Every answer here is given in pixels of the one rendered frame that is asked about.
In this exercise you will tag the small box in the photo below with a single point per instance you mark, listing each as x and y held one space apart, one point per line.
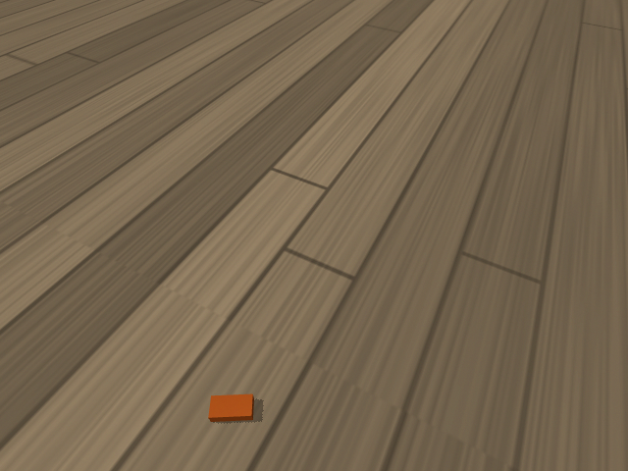
234 407

